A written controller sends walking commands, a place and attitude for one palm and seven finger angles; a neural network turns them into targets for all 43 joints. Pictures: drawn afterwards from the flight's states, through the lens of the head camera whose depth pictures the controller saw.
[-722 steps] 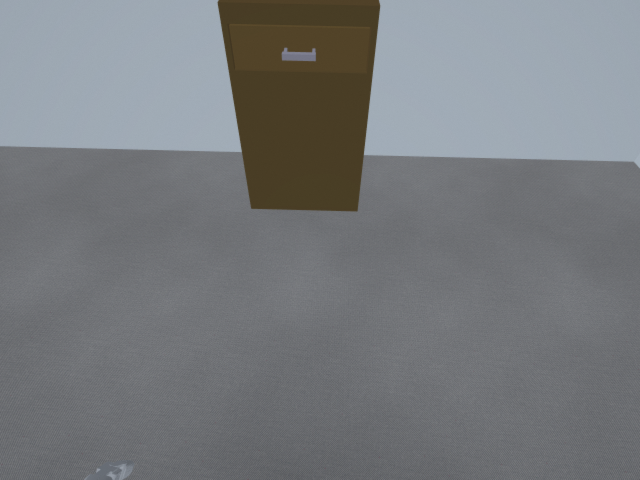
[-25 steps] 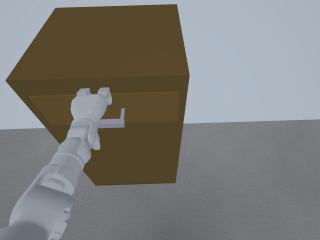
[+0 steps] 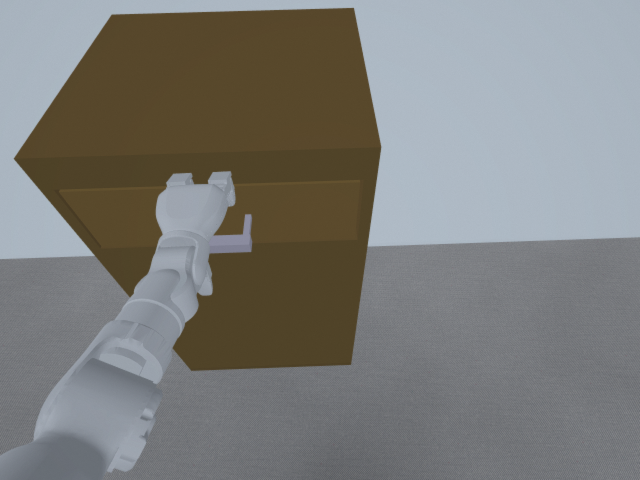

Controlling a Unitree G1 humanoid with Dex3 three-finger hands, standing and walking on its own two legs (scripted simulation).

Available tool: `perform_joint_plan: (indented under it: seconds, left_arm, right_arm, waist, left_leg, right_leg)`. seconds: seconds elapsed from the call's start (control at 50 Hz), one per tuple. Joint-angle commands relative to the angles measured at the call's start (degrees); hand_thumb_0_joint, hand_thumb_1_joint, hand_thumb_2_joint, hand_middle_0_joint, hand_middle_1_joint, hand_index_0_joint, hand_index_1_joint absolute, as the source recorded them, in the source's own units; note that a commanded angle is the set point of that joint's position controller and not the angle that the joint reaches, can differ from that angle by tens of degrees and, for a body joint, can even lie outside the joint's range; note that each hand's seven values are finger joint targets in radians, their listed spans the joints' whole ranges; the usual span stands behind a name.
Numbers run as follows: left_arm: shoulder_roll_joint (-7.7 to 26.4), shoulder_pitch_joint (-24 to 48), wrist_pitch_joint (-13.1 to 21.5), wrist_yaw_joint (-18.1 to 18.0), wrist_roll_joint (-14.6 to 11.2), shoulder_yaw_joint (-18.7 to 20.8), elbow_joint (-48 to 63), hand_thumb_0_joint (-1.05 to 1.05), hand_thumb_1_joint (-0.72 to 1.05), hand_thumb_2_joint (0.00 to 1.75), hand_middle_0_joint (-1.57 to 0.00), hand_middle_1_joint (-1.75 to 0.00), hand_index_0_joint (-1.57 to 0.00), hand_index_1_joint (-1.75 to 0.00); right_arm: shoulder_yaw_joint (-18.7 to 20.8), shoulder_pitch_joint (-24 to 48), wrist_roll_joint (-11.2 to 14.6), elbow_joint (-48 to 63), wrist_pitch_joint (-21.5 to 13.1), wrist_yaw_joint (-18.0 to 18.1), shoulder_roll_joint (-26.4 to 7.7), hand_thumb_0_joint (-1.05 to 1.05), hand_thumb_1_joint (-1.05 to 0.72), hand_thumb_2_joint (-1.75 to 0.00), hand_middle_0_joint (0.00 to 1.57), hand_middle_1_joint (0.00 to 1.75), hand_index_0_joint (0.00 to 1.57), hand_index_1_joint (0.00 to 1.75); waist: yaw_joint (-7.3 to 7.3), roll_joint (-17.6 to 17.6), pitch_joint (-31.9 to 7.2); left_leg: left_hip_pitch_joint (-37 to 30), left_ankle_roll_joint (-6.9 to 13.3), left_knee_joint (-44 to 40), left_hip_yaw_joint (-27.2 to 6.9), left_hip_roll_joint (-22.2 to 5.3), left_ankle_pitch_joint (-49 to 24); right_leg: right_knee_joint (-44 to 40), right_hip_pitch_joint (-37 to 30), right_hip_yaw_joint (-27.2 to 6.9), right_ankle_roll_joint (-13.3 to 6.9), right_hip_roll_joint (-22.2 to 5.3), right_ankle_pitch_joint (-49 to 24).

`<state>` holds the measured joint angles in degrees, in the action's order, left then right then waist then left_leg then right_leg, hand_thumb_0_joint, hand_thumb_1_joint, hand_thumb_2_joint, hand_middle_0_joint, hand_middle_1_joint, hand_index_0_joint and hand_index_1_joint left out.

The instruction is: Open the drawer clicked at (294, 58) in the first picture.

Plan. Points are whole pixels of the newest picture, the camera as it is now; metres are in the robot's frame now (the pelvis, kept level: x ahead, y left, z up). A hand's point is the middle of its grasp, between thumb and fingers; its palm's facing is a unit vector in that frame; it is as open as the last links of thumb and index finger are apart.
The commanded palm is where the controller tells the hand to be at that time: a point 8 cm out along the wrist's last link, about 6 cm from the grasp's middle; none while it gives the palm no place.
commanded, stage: move the hooked fingers above the handle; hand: left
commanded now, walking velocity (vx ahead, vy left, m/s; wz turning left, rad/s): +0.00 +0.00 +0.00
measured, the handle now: (217, 233) +0.48 +0.18 -0.01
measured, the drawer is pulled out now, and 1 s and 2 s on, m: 0.00 0.00 0.00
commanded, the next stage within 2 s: lower the fingers behind the handle in 0.64 s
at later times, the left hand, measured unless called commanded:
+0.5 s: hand (213, 231) +0.44 +0.17 +0.04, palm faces -0.01 +0.00 -1.00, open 13.5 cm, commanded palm +0.44 +0.14 +0.11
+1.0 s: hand (214, 232) +0.44 +0.17 +0.04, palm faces -0.01 +0.00 -1.00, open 13.5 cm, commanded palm +0.43 +0.15 +0.09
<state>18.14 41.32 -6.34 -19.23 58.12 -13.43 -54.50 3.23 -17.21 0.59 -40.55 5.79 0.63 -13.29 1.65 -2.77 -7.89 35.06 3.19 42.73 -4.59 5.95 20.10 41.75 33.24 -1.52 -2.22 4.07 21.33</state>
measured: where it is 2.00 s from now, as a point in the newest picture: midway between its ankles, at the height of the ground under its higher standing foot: outside the picture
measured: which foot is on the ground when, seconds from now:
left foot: down 0.00-1.00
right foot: down 0.00-1.00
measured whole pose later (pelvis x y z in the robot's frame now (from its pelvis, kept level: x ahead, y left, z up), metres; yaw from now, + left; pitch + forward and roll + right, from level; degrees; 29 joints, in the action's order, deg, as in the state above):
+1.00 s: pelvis -0.01 -0.01 +0.00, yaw +0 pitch +14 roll +0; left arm 18.8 43.5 -5.5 -20.9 59.1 -12.1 -58.1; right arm 2.6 -17.5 1.1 -40.4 4.5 1.7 -13.8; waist 3.0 -2.2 -8.2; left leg 36.7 2.2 42.6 -4.5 5.1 19.2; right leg 42.1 35.3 -1.4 -3.1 4.8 20.3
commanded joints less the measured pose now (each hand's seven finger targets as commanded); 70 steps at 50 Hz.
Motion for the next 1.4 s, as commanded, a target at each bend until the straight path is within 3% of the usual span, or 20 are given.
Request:
perform_joint_plan:
  seconds: [0.0, 0.08, 0.16, 0.18, 0.2, 0.22, 0.28, 0.36, 0.42, 0.48, 0.5, 0.66, 0.72, 0.82, 0.96, 1.0, 1.18, 1.28, 1.34, 1.38]
  left_arm:
    - [4.1, 33.8, 3.2, -2.2, 1.4, 0.6, 14.1, 0.00, -0.50, 0.30, -0.30, -1.20, -0.30, -1.20]
    - [1.3, 35.4, 3.4, -2.1, 1.7, -2.1, 14.4, 0.00, -0.50, 0.30, -0.30, -1.20, -0.30, -1.20]
    - [1.1, 36.0, 3.8, -2.2, 1.6, -1.9, 15.6, 0.00, -0.50, 0.30, -0.30, -1.20, -0.30, -1.20]
    - [-0.8, 36.5, 3.8, -2.1, 1.2, -3.4, 15.6, 0.00, -0.50, 0.30, -0.30, -1.20, -0.30, -1.20]
    - [0.4, 35.5, 3.8, -2.1, 1.2, -2.1, 14.7, 0.00, -0.50, 0.30, -0.30, -1.20, -0.30, -1.20]
    - [-1.9, 35.8, 3.7, -1.9, 0.7, -4.2, 15.0, 0.00, -0.50, 0.30, -0.30, -1.20, -0.30, -1.20]
    - [1.6, 35.8, 3.9, -2.5, 0.6, -0.9, 14.0, 0.00, -0.50, 0.30, -0.30, -1.20, -0.30, -1.20]
    - [3.4, 37.2, 3.1, -3.2, 1.6, 0.0, 12.9, 0.00, -0.50, 0.30, -0.30, -1.20, -0.30, -1.20]
    - [0.4, 38.1, 2.4, -3.4, 1.8, -2.5, 12.9, 0.00, -0.50, 0.30, -0.30, -1.20, -0.30, -1.20]
    - [3.6, 37.8, 1.9, -3.5, 1.8, -0.2, 12.4, 0.00, -0.50, 0.30, -0.30, -1.20, -0.30, -1.20]
    - [2.2, 38.1, 1.6, -3.3, 1.6, -1.5, 12.0, 0.00, -0.50, 0.30, -0.30, -1.20, -0.30, -1.20]
    - [5.2, 37.8, 1.9, -2.5, 1.1, 0.7, 12.0, 0.00, -0.50, 0.30, -0.30, -1.20, -0.30, -1.20]
    - [7.4, 36.3, 2.4, -2.3, 0.8, 2.5, 11.4, 0.00, -0.50, 0.30, -0.30, -1.20, -0.30, -1.20]
    - [6.8, 31.7, 3.1, -2.1, 1.3, 2.6, 7.9, 0.00, -0.50, 0.30, -0.30, -1.20, -0.30, -1.20]
    - [4.7, 30.1, 3.0, -2.8, 1.6, 1.7, 6.1, 0.00, -0.50, 0.30, -0.30, -1.20, -0.30, -1.20]
    - [6.3, 29.0, 2.4, -3.0, 1.8, 3.1, 5.1, 0.00, -0.50, 0.30, -0.30, -1.20, -0.30, -1.20]
    - [4.5, 30.2, -0.3, -2.8, 2.1, 0.7, -0.5, 0.00, -0.50, 0.30, -0.30, -1.20, -0.30, -1.20]
    - [3.1, 31.4, -1.9, -2.5, 2.4, -0.6, -2.7, 0.00, -0.50, 0.30, -0.30, -1.20, -0.30, -1.20]
    - [4.7, 32.8, -2.7, -2.2, 2.5, 0.1, -3.6, 0.00, -0.50, 0.30, -0.30, -1.20, -0.30, -1.20]
    - [2.6, 32.1, -3.1, -2.1, 2.8, -1.5, -4.5, 0.00, -0.50, 0.30, -0.30, -1.20, -0.30, -1.20]
  right_arm:
    - [2.1, -1.7, 0.2, 5.2, -1.7, 0.9, -7.7, 0.00, -0.90, -0.90, 0.20, 0.30, 0.20, 0.30]
    - [2.1, -1.6, 0.2, 5.1, -2.2, 1.0, -7.4, 0.00, -0.90, -0.90, 0.20, 0.30, 0.20, 0.30]
    - [2.5, -2.2, 0.0, 4.8, -2.6, 1.0, -7.4, 0.00, -0.90, -0.90, 0.20, 0.30, 0.20, 0.30]
    - [2.4, -2.4, -0.1, 4.8, -2.7, 0.8, -7.3, 0.00, -0.90, -0.90, 0.20, 0.30, 0.20, 0.30]
    - [2.5, -2.3, 0.0, 4.5, -2.7, 0.8, -7.4, 0.00, -0.90, -0.90, 0.20, 0.30, 0.20, 0.30]
    - [2.4, -2.1, 0.0, 4.8, -2.7, 0.8, -7.3, 0.00, -0.90, -0.90, 0.20, 0.30, 0.20, 0.30]
    - [2.2, -2.2, 0.0, 4.4, -2.7, 0.9, -7.5, 0.00, -0.90, -0.90, 0.20, 0.30, 0.20, 0.30]
    - [1.9, -2.0, 0.1, 4.5, -2.8, 1.0, -7.6, 0.00, -0.90, -0.90, 0.20, 0.30, 0.20, 0.30]
    - [2.0, -2.0, 0.1, 4.4, -2.9, 1.0, -7.2, 0.00, -0.90, -0.90, 0.20, 0.30, 0.20, 0.30]
    - [1.9, -2.1, 0.2, 4.4, -2.8, 1.2, -7.4, 0.00, -0.90, -0.90, 0.20, 0.30, 0.20, 0.30]
    - [1.8, -1.8, 0.2, 4.5, -2.8, 1.3, -7.3, 0.00, -0.90, -0.90, 0.20, 0.30, 0.20, 0.30]
    - [1.6, -2.2, 0.3, 4.6, -2.7, 1.8, -7.4, 0.00, -0.90, -0.90, 0.20, 0.30, 0.20, 0.30]
    - [1.3, -1.9, 0.5, 4.8, -2.6, 2.1, -7.5, 0.00, -0.90, -0.90, 0.20, 0.30, 0.20, 0.30]
    - [1.4, -2.0, 0.6, 5.1, -2.6, 2.0, -7.5, 0.00, -0.90, -0.90, 0.20, 0.30, 0.20, 0.30]
    - [1.7, -2.7, 0.5, 5.0, -2.6, 1.4, -7.6, 0.00, -0.90, -0.90, 0.20, 0.30, 0.20, 0.30]
    - [1.8, -2.7, 0.5, 4.9, -2.4, 1.3, -7.8, 0.00, -0.90, -0.90, 0.20, 0.30, 0.20, 0.30]
    - [1.2, -3.1, 0.7, 4.8, -2.0, 1.3, -8.2, 0.00, -0.90, -0.90, 0.20, 0.30, 0.20, 0.30]
    - [1.1, -3.8, 0.5, 4.7, -1.9, 1.3, -8.4, 0.00, -0.90, -0.90, 0.20, 0.30, 0.20, 0.30]
    - [0.9, -3.9, 0.5, 4.7, -1.8, 1.5, -8.6, 0.00, -0.90, -0.90, 0.20, 0.30, 0.20, 0.30]
    - [0.8, -4.0, 0.4, 4.9, -1.9, 1.5, -8.4, 0.00, -0.90, -0.90, 0.20, 0.30, 0.20, 0.30]
  waist:
    - [5.37, 1.6, -17.4]
    - [6.29, 0.2, -17.3]
    - [6.17, -0.3, -20.0]
    - [6.51, 0.2, -19.6]
    - [6.32, 0.9, -19.2]
    - [6.61, 0.6, -18.7]
    - [6.11, 1.7, -18.9]
    - [6.18, 2.2, -18.1]
    - [6.92, 1.4, -17.5]
    - [6.31, 1.7, -18.8]
    - [6.95, 1.8, -18.3]
    - [6.49, 2.1, -19.9]
    - [6.15, 2.8, -17.4]
    - [5.92, 4.1, -14.8]
    - [5.89, 3.5, -16.0]
    - [5.67, 4.0, -16.0]
    - [7.68, 5.1, -11.8]
    - [8.25, 4.3, -12.1]
    - [8.53, 4.7, -12.3]
    - [8.79, 4.0, -12.0]
  left_leg:
    - [-16.9, -0.8, -5.0, 1.1, -3.8, -14.1]
    - [-17.9, -1.0, -4.8, 0.9, -3.9, -14.1]
    - [-19.8, -1.2, -4.3, 0.7, -4.0, -16.1]
    - [-19.9, -1.3, -4.4, 0.5, -4.0, -16.4]
    - [-19.8, -1.3, -4.4, 0.5, -4.1, -16.0]
    - [-19.4, -1.3, -4.4, 0.6, -4.0, -15.7]
    - [-18.2, -1.0, -4.6, 0.9, -3.8, -14.7]
    - [-15.7, -0.6, -4.8, 1.4, -3.5, -12.7]
    - [-16.5, -0.7, -4.7, 1.5, -3.6, -13.0]
    - [-15.7, -0.6, -4.8, 1.8, -3.3, -12.7]
    - [-15.7, -0.5, -4.7, 2.0, -3.2, -12.1]
    - [-14.7, -0.1, -4.8, 2.6, -2.9, -12.5]
    - [-12.8, 0.0, -5.4, 2.8, -2.9, -10.9]
    - [-10.1, 0.0, -5.0, 3.2, -2.9, -9.4]
    - [-9.3, -0.1, -4.0, 3.2, -3.0, -9.4]
    - [-8.1, -0.1, -3.5, 3.5, -3.1, -8.7]
    - [-3.5, 0.2, -2.6, 3.5, -3.1, -3.2]
    - [-2.3, 0.0, -1.6, 3.2, -3.1, -1.1]
    - [0.0, 0.1, -0.8, 3.0, -3.0, 0.7]
    - [0.0, 0.0, -0.6, 3.0, -3.1, 2.0]
  right_leg:
    - [-6.4, -0.9, 1.3, -0.9, -0.7, -10.2]
    - [-6.3, 0.6, 1.4, -1.0, -0.6, -9.9]
    - [-5.9, 0.6, 1.5, -1.0, -0.6, -10.9]
    - [-5.8, 0.9, 1.9, -0.9, -0.5, -10.9]
    - [-5.9, 1.0, 1.8, -0.9, -0.5, -10.6]
    - [-6.0, 1.2, 1.8, -0.9, -0.5, -10.5]
    - [-6.1, -0.3, 1.4, -0.8, -0.6, -10.7]
    - [-6.4, -0.7, 0.9, -0.7, -0.8, -10.0]
    - [-6.5, 0.3, 1.2, -0.7, -0.8, -10.2]
    - [-6.6, -1.6, 0.8, -0.6, -0.9, -10.4]
    - [-7.0, -1.2, 0.7, -0.5, -0.9, -10.2]
    - [-7.3, -4.3, 0.0, -0.2, -1.3, -12.1]
    - [-7.9, -4.6, -0.3, -0.1, -1.4, -11.2]
    - [-7.9, -3.5, -0.5, -0.2, -1.4, -10.0]
    - [-6.6, -1.8, -0.1, -0.4, -1.2, -9.5]
    - [-6.5, -1.8, -0.4, -0.2, -1.3, -9.2]
    - [-6.1, 2.9, -0.2, 0.1, -1.4, -3.9]
    - [-4.9, 5.9, 0.2, 0.0, -1.4, -1.8]
    - [-4.3, 6.3, 0.0, 0.0, -1.5, -0.2]
    - [-3.8, 8.2, 0.3, 0.0, -1.4, 1.1]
